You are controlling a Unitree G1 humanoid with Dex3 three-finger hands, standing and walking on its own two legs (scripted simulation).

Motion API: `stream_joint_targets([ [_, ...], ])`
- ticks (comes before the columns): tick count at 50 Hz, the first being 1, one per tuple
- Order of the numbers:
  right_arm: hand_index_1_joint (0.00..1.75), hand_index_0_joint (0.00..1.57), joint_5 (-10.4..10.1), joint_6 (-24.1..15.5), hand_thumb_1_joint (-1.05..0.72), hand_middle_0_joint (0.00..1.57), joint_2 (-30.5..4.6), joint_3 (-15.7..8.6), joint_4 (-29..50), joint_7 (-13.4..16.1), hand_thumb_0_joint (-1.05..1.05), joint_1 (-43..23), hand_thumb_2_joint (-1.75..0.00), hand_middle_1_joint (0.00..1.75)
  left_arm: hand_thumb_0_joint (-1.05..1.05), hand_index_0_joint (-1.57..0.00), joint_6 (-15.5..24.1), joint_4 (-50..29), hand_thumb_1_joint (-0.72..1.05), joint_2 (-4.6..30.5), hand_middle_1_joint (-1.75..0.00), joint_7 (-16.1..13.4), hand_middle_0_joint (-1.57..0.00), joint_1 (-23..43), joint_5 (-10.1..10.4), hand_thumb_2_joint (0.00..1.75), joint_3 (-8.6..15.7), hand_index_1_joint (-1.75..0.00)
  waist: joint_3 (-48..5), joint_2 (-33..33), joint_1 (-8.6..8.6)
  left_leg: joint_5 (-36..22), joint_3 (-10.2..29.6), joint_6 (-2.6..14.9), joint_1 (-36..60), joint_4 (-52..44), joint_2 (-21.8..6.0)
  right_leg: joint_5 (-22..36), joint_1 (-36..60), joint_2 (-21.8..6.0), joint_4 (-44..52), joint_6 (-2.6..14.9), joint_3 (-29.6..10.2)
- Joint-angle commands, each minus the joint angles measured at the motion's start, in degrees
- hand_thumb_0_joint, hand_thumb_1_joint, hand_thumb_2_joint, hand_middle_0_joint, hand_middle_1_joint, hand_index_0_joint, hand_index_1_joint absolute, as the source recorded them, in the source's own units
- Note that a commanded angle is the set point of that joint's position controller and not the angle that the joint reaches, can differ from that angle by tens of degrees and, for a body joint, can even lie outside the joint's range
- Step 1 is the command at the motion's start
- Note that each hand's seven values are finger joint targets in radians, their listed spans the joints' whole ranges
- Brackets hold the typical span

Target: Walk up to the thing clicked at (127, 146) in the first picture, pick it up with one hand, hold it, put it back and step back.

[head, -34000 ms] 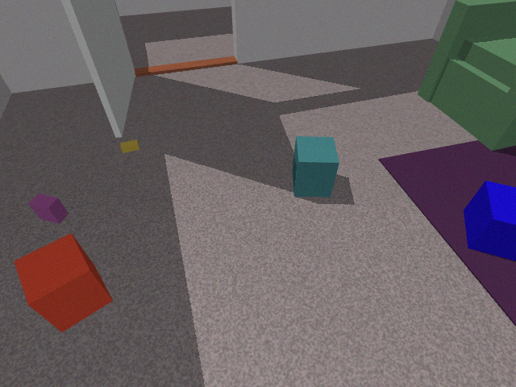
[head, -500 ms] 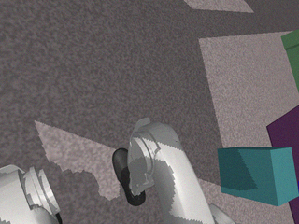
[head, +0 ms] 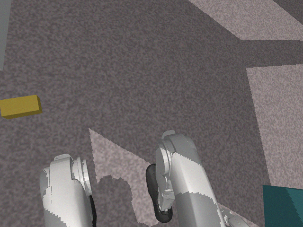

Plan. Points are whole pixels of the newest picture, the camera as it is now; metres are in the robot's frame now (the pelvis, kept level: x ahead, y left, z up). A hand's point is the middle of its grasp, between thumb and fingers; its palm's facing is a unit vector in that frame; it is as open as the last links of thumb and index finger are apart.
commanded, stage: withdraw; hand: left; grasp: from above
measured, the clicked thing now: (22, 106) +0.49 +0.31 -0.32
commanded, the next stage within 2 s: home in 0.40 s
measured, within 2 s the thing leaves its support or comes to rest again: neither
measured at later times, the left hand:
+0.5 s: hand out of the picture +0.47 +0.32 -0.18, palm faces -0.45 -0.07 -0.89, open 13.1 cm
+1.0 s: hand out of the picture +0.39 +0.30 -0.02, palm faces -0.32 -0.50 -0.81, open 8.5 cm
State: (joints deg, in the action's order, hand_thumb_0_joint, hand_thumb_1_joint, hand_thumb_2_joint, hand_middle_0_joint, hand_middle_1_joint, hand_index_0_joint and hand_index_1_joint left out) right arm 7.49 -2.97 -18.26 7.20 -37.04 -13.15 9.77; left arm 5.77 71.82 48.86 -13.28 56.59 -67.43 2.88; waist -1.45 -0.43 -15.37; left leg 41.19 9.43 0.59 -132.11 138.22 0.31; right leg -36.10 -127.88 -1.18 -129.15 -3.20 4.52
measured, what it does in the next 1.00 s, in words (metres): rises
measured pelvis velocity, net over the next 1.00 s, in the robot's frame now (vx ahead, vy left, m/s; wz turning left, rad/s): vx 0.00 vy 0.00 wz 0.08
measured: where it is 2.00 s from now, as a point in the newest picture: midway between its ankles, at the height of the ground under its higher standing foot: (126, 218)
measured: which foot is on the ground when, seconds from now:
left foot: down 0.00-1.00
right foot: down 0.00-1.00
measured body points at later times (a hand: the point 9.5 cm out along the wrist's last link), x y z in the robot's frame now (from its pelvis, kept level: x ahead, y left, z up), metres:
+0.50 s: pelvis -0.01 +0.00 -0.02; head +0.24 +0.09 +0.34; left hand +0.49 +0.32 -0.13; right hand +0.02 -0.28 -0.09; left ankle +0.06 +0.12 -0.31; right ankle +0.12 -0.14 -0.30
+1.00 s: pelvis +0.00 +0.00 +0.09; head +0.21 +0.05 +0.49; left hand +0.40 +0.33 +0.02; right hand +0.13 -0.27 -0.03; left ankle +0.06 +0.12 -0.31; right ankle +0.12 -0.14 -0.30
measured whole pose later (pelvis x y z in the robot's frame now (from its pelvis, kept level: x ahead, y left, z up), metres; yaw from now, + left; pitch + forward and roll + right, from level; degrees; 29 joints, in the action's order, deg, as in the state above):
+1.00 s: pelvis +0.00 +0.00 +0.09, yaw +5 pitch +36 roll -7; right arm 1.2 2.1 -16.9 -0.3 -34.5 -6.6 10.4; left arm -1.5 40.5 33.8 -0.9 30.3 -38.8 5.1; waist -9.9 -3.1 -7.4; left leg 39.9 5.2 0.5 -117.0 120.2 -0.5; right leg -35.7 -115.0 -1.9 -114.4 -3.0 1.9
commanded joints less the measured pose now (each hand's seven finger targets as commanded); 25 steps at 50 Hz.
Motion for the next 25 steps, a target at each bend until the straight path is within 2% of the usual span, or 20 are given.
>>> stream_joint_targets([
  [1,0.30,0.20,-1.72,2.69,-0.89,0.20,-15.99,-6.59,0.77,3.40,0.00,13.88,-0.90,0.30,0.00,-0.13,0.79,-7.84,-0.45,7.85,-0.94,3.91,-0.14,19.32,1.99,0.97,-1.14,-0.95,-33.86,-15.93,-5.00,-11.42,-4.38,0.33,27.19,-18.30,0.64,9.60,19.58,2.68,14.28,6.02,4.87],
  [3,0.30,0.20,-1.63,3.37,-0.89,0.20,-15.39,-6.06,1.29,4.87,0.00,13.24,-0.90,0.30,0.00,-0.14,1.83,-6.67,-0.44,8.53,-0.93,4.98,-0.15,20.12,1.66,0.97,-1.20,-0.95,-30.48,-13.57,-4.58,-9.58,-4.94,0.51,25.38,-18.75,0.97,7.24,19.46,2.36,15.80,6.13,4.44],
  [4,0.30,0.20,-1.59,3.63,-0.89,0.20,-15.02,-5.88,1.67,5.32,0.00,12.56,-0.90,0.30,0.00,-0.16,2.17,-4.87,-0.42,9.93,-0.92,5.29,-0.17,18.91,1.20,0.95,-0.52,-0.93,-31.06,-12.57,-3.81,-8.82,-5.35,0.66,25.00,-18.90,0.91,6.30,20.39,2.46,15.98,5.99,4.15],
  [5,0.30,0.20,-1.61,3.79,-0.89,0.20,-14.51,-5.49,1.85,5.80,0.00,12.27,-0.90,0.30,0.00,-0.17,3.00,-6.29,-0.40,10.03,-0.90,5.46,-0.18,20.58,1.20,0.94,-0.85,-0.91,-31.62,-13.13,-3.48,-9.08,-5.83,0.66,24.90,-18.84,1.01,6.41,20.62,2.32,15.91,5.95,3.87],
  [6,0.30,0.20,-1.39,3.95,-0.89,0.20,-14.32,-5.28,1.83,6.20,0.00,11.91,-0.90,0.30,0.00,-0.18,3.39,-2.78,-0.40,10.44,-0.90,5.49,-0.19,18.79,0.84,0.93,-0.61,-0.91,-30.81,-12.06,-3.17,-8.07,-6.15,0.81,24.35,-18.89,1.07,5.27,21.07,2.48,16.31,5.91,3.67],
  [7,0.30,0.20,-1.45,4.01,-0.89,0.20,-14.27,-4.79,2.09,6.61,0.00,11.36,-0.90,0.30,0.00,-0.18,4.38,-4.37,-0.40,11.93,-0.90,5.20,-0.19,20.32,0.77,0.93,-0.18,-0.91,-31.24,-13.09,-2.40,-8.03,-6.47,0.79,23.57,-18.94,1.20,4.99,21.15,2.29,16.00,5.92,3.49],
  [8,0.30,0.20,-1.28,4.09,-0.89,0.20,-13.62,-4.31,2.13,6.87,0.00,11.07,-0.90,0.30,0.00,-0.17,4.84,-1.93,-0.40,11.65,-0.90,5.00,-0.18,19.15,0.16,0.93,-0.40,-0.91,-31.87,-12.65,-2.49,-7.99,-6.69,0.94,23.41,-18.73,1.10,5.31,21.71,2.50,15.60,5.64,3.34],
  [10,0.30,0.20,-1.03,4.26,-0.89,0.20,-14.02,-3.78,2.18,7.40,0.00,10.61,-0.90,0.30,0.00,-0.18,6.25,-0.34,-0.39,13.62,-0.89,4.16,-0.19,19.95,-0.77,0.92,0.15,-0.90,-31.31,-12.10,-2.61,-7.12,-6.89,1.18,22.29,-18.09,1.16,4.22,21.65,2.46,15.56,5.58,3.17],
  [14,0.30,0.20,-0.48,4.03,-0.89,0.20,-14.29,-2.36,2.11,7.95,0.00,9.98,-0.90,0.30,0.00,-0.21,9.26,2.63,-0.36,14.58,-0.87,1.22,-0.21,21.45,-2.34,0.90,0.20,-0.88,-31.46,-13.24,-3.19,-5.81,-6.19,1.09,22.11,-17.46,0.91,2.59,19.70,2.85,13.83,5.56,3.59],
  [16,0.30,0.20,-0.27,3.85,-0.89,0.20,-14.53,-1.95,1.86,7.99,0.00,9.99,-0.90,0.30,0.00,-0.22,10.64,2.86,-0.35,16.91,-0.86,-0.84,-0.22,22.48,-3.22,0.88,1.26,-0.86,-33.66,-15.33,-2.31,-6.79,-6.22,0.98,23.05,-16.89,0.89,3.78,19.63,2.84,12.28,5.39,3.66],
  [18,0.30,0.20,0.54,3.35,-0.89,0.20,-14.77,-1.85,1.35,7.83,0.00,10.55,-0.90,0.30,0.00,-0.22,11.53,4.92,-0.35,16.36,-0.86,-2.93,-0.21,23.74,-3.96,0.88,1.40,-0.86,-32.44,-15.82,-3.80,-6.91,-6.01,0.82,23.34,-15.34,0.81,3.63,18.46,2.90,11.68,5.49,3.97],
  [19,0.30,0.20,0.86,3.21,-0.89,0.20,-15.08,-1.69,1.11,7.82,0.00,10.61,-0.90,0.30,0.00,-0.21,12.09,3.03,-0.36,17.52,-0.87,-4.19,-0.21,26.23,-4.50,0.88,1.88,-0.87,-33.88,-17.12,-3.52,-6.81,-5.73,0.63,24.40,-15.61,0.79,3.95,17.73,2.91,11.22,5.50,4.44],
  [22,0.30,0.20,1.66,2.27,-0.90,0.20,-16.09,-2.17,0.63,7.69,0.00,11.87,-0.90,0.30,0.00,-0.21,12.39,1.79,-0.37,19.95,-0.86,-7.52,-0.21,28.28,-5.98,0.88,4.00,-0.86,-36.04,-21.81,-3.51,-8.08,-5.10,-0.04,28.62,-15.61,0.74,6.04,15.57,2.47,9.43,5.45,5.98],
  [23,0.30,0.20,1.75,1.91,-0.90,0.20,-16.30,-2.53,0.40,7.53,0.00,12.12,-0.90,0.30,0.00,-0.22,11.99,1.42,-0.35,19.99,-0.85,-8.44,-0.22,27.98,-6.46,0.87,4.60,-0.85,-36.70,-23.99,-2.93,-9.41,-4.90,-0.41,30.83,-15.81,0.77,7.27,14.11,2.23,8.46,5.69,6.17],
  [24,0.30,0.20,1.86,1.62,-0.88,0.20,-16.41,-3.07,0.17,7.41,0.00,12.73,-0.89,0.30,0.00,-0.24,11.67,-0.85,-0.27,20.11,-0.77,-9.11,-0.26,28.98,-6.74,0.95,5.12,-0.77,-39.29,-26.40,-3.18,-11.20,-4.70,-0.75,33.36,-15.70,0.62,8.88,13.62,2.09,7.54,5.66,6.36],
  [25,0.30,0.20,1.84,1.25,-0.89,0.20,-16.79,-3.71,0.33,7.30,0.00,13.12,-0.89,0.30,0.00,-0.24,11.06,-1.46,-0.32,19.75,-0.84,-9.58,-0.24,28.42,-6.82,0.87,5.54,-0.83,-40.65,-27.93,-3.09,-12.36,-4.18,-1.03,35.02,-15.92,0.60,9.70,12.67,1.92,6.87,5.87,6.48],
])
